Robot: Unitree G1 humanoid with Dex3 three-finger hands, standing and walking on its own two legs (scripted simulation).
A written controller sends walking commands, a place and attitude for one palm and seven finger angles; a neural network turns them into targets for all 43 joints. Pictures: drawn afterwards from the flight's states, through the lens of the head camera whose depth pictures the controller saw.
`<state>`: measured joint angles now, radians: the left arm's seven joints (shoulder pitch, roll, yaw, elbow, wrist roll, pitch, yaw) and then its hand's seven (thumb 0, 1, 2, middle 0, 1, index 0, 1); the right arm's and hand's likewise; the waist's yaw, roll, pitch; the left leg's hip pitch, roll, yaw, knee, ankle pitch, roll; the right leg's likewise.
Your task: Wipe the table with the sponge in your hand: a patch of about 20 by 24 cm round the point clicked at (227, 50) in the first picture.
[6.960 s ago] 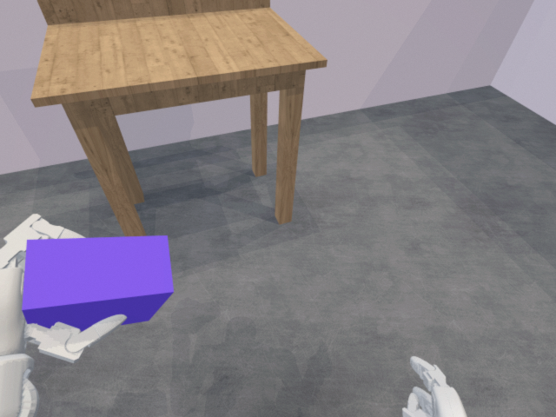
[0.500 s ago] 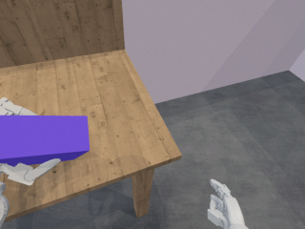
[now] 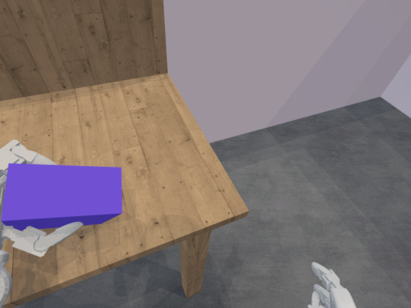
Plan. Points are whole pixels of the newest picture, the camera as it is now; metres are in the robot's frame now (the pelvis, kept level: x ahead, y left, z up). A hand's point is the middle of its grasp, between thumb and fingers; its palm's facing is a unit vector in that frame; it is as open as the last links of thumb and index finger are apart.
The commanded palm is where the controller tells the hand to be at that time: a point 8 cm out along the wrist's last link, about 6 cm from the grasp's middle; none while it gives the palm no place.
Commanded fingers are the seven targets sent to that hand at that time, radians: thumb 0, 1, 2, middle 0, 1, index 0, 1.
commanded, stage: come to a stop and stand still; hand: left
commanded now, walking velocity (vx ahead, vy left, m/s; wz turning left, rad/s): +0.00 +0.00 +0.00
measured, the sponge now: (80, 199) +0.23 +0.21 +0.15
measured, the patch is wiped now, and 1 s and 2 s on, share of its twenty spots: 0.00 0.00 0.00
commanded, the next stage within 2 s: look again from close up in 0.46 s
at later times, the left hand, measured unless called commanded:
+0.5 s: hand (27, 198) +0.23 +0.28 +0.15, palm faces +0.39 -0.83 -0.39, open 10.5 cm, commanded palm +0.16 +0.31 +0.18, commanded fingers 0.00 0.10 1.30 -1.20 -1.60 -1.20 -1.60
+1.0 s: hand (33, 202) +0.22 +0.27 +0.16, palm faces +0.36 -0.84 -0.40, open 10.5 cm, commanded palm +0.16 +0.30 +0.18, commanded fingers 0.00 0.10 1.30 -1.20 -1.60 -1.20 -1.60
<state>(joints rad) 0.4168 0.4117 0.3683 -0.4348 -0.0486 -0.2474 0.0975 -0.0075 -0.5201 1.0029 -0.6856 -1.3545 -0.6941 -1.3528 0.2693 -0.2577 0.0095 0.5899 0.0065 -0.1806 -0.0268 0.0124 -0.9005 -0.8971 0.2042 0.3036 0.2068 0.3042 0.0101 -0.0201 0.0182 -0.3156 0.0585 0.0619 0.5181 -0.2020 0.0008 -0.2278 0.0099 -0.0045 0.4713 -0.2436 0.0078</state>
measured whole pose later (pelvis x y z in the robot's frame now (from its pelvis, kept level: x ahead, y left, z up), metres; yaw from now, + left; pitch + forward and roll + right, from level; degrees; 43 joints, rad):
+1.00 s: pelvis +0.01 +0.02 +0.01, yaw +2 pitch -1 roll -2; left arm 0.48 0.40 0.35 -0.52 -0.05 -0.17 0.12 -0.01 -0.52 1.01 -0.69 -1.35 -0.69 -1.35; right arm 0.18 -0.20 0.01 0.59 0.00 -0.12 -0.05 0.01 -0.90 -0.90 0.20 0.30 0.21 0.30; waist 0.00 -0.02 0.08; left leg -0.27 0.03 0.04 0.46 -0.18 0.02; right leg -0.14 -0.02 -0.03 0.36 -0.20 0.03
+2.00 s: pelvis -0.02 -0.03 +0.00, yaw +1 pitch +0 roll -2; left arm 0.51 0.40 0.35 -0.57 -0.09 -0.14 0.11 -0.01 -0.52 1.01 -0.68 -1.35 -0.69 -1.35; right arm 0.20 -0.20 0.00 0.59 0.00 -0.10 -0.04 0.01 -0.90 -0.90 0.20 0.30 0.21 0.30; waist 0.00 0.01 0.07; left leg -0.35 0.11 0.00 0.52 -0.17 -0.04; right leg -0.24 0.07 -0.05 0.45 -0.21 -0.04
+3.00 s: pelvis -0.02 +0.00 +0.00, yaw +2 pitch -2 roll -3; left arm 0.50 0.36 0.32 -0.53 -0.05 -0.13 0.14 -0.01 -0.52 1.01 -0.69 -1.35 -0.69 -1.35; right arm 0.20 -0.19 0.02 0.60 0.01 -0.10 -0.05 0.01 -0.90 -0.90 0.21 0.30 0.21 0.30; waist 0.00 0.02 0.06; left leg -0.32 0.06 0.01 0.51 -0.16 0.01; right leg -0.19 0.03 -0.04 0.41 -0.19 0.01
